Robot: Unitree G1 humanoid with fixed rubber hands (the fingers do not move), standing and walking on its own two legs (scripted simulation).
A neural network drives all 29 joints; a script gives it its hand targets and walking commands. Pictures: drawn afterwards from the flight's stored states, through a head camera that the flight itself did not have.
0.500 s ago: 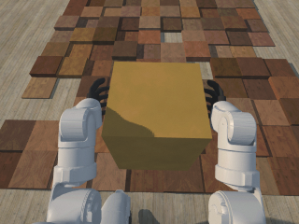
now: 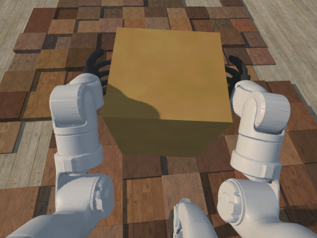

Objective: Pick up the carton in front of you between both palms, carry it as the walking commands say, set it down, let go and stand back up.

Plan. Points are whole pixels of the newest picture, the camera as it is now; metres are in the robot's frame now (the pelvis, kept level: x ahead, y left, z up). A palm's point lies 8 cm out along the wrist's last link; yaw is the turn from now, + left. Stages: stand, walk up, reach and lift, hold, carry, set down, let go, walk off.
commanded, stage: carry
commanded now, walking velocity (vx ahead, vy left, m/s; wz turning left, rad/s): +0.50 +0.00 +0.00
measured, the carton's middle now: (163, 102) +0.40 -0.02 +0.08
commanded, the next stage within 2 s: none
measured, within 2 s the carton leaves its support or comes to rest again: neither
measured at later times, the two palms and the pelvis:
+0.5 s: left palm out of the picture +0.71 +0.20 +0.17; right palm out of the picture +0.72 -0.10 +0.17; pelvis +0.36 +0.02 +0.03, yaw +1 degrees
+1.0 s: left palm out of the picture +1.00 +0.23 +0.13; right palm out of the picture +1.09 -0.06 +0.13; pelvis +0.68 -0.01 +0.02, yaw +14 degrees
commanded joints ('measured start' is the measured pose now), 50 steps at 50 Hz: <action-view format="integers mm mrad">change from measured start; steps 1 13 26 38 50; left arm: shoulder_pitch -627 -757 -512 -552 -748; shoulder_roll -896 -1080 -967 -790 -1119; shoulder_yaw -670 -753 -742 -640 -597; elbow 99 -127 -199 82 145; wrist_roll -337 -550 -439 -307 -476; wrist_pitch -15 -28 15 -7 -87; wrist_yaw -192 -236 -247 -197 -268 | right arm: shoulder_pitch -750 -556 -523 -708 -722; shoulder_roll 971 918 940 950 1192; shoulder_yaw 722 566 752 793 634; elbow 15 -7 -295 50 199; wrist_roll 452 220 329 512 422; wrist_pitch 20 13 29 5 -68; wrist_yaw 281 210 233 292 225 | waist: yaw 55 173 17 34 97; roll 155 -95 61 79 -189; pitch -487 -519 -569 -478 -507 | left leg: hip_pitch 233 -556 521 111 -577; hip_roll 142 17 267 111 32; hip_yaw -11 -138 -394 -175 -68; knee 122 442 -47 97 686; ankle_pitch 1028 45 696 576 34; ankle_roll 62 -48 121 63 -48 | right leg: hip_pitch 277 910 -16 486 908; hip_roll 121 -221 -33 0 -306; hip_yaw -173 310 122 -5 136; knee -223 -448 200 -463 -528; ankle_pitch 152 588 -2 456 673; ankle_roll -30 -165 46 54 -52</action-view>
